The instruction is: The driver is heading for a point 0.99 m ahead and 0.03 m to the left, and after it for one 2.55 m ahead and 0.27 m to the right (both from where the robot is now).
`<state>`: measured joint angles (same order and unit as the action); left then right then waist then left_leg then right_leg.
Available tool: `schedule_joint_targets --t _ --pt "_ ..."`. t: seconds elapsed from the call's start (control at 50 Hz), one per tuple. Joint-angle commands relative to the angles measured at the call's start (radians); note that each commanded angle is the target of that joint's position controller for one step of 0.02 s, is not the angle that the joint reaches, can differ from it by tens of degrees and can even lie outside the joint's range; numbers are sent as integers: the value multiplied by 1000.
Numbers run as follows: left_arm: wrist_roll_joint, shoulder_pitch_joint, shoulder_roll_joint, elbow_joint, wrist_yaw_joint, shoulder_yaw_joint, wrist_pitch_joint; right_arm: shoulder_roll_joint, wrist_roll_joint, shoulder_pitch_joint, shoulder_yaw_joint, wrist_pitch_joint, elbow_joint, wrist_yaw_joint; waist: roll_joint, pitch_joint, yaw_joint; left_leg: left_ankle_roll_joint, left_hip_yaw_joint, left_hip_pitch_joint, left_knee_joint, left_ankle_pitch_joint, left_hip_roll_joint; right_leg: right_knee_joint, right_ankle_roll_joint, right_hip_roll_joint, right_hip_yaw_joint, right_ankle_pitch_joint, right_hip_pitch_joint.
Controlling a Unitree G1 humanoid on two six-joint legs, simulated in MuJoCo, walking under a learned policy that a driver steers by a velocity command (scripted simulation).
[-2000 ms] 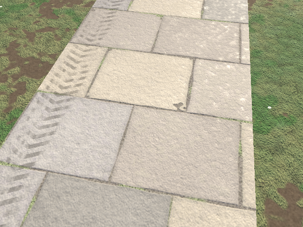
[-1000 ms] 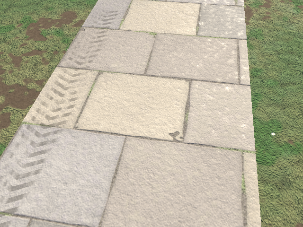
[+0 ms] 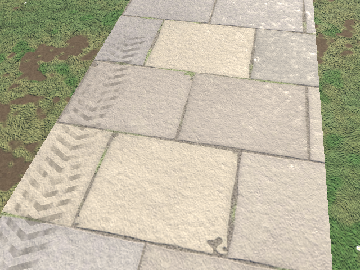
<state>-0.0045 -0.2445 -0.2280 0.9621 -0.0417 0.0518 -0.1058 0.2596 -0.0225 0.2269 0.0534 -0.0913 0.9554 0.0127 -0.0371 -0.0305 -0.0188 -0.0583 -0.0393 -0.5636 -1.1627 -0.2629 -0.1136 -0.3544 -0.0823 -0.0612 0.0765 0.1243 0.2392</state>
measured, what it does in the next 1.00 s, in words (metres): walks ahead: left foot, then right foot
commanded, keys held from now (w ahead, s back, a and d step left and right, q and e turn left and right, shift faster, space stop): w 0.16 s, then no key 0.84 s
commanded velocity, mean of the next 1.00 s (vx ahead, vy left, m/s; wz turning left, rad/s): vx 0.19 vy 0.00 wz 0.00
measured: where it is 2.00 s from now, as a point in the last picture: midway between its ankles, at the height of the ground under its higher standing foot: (189, 262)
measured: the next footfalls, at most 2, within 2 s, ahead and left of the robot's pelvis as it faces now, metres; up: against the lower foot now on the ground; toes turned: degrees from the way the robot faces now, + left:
left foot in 0.34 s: +0.37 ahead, +0.15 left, +0.00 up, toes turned +2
right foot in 0.70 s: +0.33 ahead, -0.08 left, +0.00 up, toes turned -1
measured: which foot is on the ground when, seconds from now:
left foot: up 0.00-0.32, down 0.34-1.00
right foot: down 0.00-0.36, up 0.38-0.68, down 0.70-1.00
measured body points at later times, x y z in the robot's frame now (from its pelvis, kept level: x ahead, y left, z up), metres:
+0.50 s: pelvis +0.23 +0.06 -0.01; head +0.27 +0.08 +0.44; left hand +0.27 +0.33 -0.16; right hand +0.36 -0.19 -0.13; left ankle +0.33 +0.15 -0.74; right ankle +0.16 -0.08 -0.67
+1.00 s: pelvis +0.30 +0.04 -0.01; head +0.31 +0.04 +0.44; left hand +0.33 +0.29 -0.16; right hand +0.37 -0.21 -0.15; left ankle +0.33 +0.15 -0.74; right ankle +0.29 -0.08 -0.74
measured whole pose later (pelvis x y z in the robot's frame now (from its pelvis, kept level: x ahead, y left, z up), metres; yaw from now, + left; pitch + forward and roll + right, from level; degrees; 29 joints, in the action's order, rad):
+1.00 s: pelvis +0.30 +0.04 -0.01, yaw +0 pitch +0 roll +0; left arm 0.00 -0.24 -0.19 1.07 0.04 0.04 -0.03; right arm 0.21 0.00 0.17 0.04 -0.01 1.04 0.02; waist 0.00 -0.03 0.00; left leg -0.02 0.05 -0.28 -0.49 -0.21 0.01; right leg -0.51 0.02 0.03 0.01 0.29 0.22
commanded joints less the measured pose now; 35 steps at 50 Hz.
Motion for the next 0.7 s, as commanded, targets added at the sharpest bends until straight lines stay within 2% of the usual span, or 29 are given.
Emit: schedule_joint_targets --t 0.02,0.08,0.16,0.2,0.24,0.28,0.3,0.32,0.34,0.36,0.38,0.4,0.42,0.44,0.46,0.5,0.54,0.58,0.62,0.66,0.68,0.7 --pt "-4 18 -123 -42 15 20 -21 50 10 62 19 16 -33 9 93 4 48 20 -27 -73 85 113 -59 258 -166 271 -239 -47 3" --pt "0 -45 -138 -25 35 21 -12 51 18 -55 24 11 -71 5 82 -16 18 41 -23 -164 261 267 -56 266 -152 270 -213 -75 -65" --pt "12 -112 -152 -6 46 22 -4 31 12 -193 15 2 -107 -10 86 -35 -26 45 18 -134 477 391 -13 266 -122 252 -157 -78 -117" --pt "10 -134 -147 9 49 19 6 21 14 -246 7 -3 -122 -20 79 -58 -40 44 38 -100 560 394 13 224 -111 245 -120 -189 -141" --pt "9 -156 -150 25 52 20 21 18 16 -277 2 -9 -137 -33 92 -51 -49 36 50 -58 607 366 40 151 -101 257 -107 -315 -183" --pt "11 -142 -159 31 57 24 32 46 16 -250 9 -14 -139 -43 120 -15 -21 9 39 1 644 312 58 72 -78 279 -120 -422 -235" --pt "14 -119 -167 29 59 27 36 72 20 -200 17 -18 -126 -43 130 18 10 -7 44 66 669 295 76 14 -60 277 -126 -487 -255" --pt "18 -90 -167 22 61 27 40 98 27 -99 31 -22 -92 -40 124 72 64 -28 65 194 718 342 105 -91 -34 243 -110 -564 -256" --pt "10 -109 -148 16 61 19 39 159 37 11 50 -28 -56 -34 71 159 96 -55 41 388 717 628 62 -262 7 174 -74 -493 -196" --pt "-16 -200 -73 9 56 -6 30 224 63 115 57 -24 -39 -27 -95 322 73 -168 -194 765 612 1020 -168 -585 64 78 -41 -50 92" --pt "4 -313 -7 52 48 -27 22 180 48 139 40 -9 -27 -29 -258 475 54 -311 -433 919 661 1112 -333 -849 105 -11 -111 560 256" --pt "24 -285 -104 62 45 -3 23 138 28 116 27 1 -37 -38 -141 464 71 -289 -413 818 706 904 -286 -933 102 31 -217 561 273" --pt "40 -180 -129 31 50 6 32 121 21 16 21 7 -57 -35 -84 324 56 -243 -317 684 747 719 -245 -934 102 72 -174 512 339" --pt "30 -111 -120 18 61 8 47 93 27 -69 9 9 -71 -33 -14 220 34 -211 -246 526 800 594 -197 -871 109 115 -148 443 334" --pt "18 -90 -114 14 73 15 66 61 34 -127 -2 8 -78 -29 -9 172 4 -187 -198 397 842 502 -166 -791 112 151 -152 386 275" --pt "8 -122 -67 23 86 9 93 65 54 -163 -1 14 -68 -27 -67 139 -32 -167 -121 235 899 419 -111 -650 115 148 -121 319 129" --pt "6 -125 -46 29 96 4 102 68 61 -158 0 15 -57 -19 -85 145 -36 -175 -79 205 910 407 -90 -511 116 138 -104 299 66" --pt "3 -97 -57 27 99 5 110 81 50 -144 2 20 -47 -10 -82 164 -21 -175 -88 216 926 267 -95 -408 113 134 -98 224 26" --pt "1 -75 -66 29 95 8 118 86 38 -152 1 34 -42 -3 -78 143 -23 -153 -98 187 947 24 -87 -312 105 126 -85 139 -24" --pt "-11 -61 -64 36 89 9 119 68 26 -150 -7 46 -31 2 -65 88 -32 -100 -92 133 951 -194 -52 -187 83 109 -64 72 -86" --pt "-21 -56 -69 35 88 9 119 50 25 -121 -13 49 -15 2 -43 57 -30 -60 -91 121 947 -265 -32 -127 66 129 -85 49 -96" --pt "-24 -54 -90 29 89 9 116 48 26 -104 -13 52 -9 2 -10 20 -15 -24 -76 121 909 -269 -3 -70 44 172 -129 64 -78"
Keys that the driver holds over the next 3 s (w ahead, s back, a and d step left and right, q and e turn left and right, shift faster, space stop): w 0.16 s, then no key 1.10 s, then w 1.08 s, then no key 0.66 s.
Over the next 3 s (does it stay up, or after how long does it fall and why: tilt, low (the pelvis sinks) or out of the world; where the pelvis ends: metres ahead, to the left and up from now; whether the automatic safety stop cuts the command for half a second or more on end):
stays up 0.96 0.00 -0.01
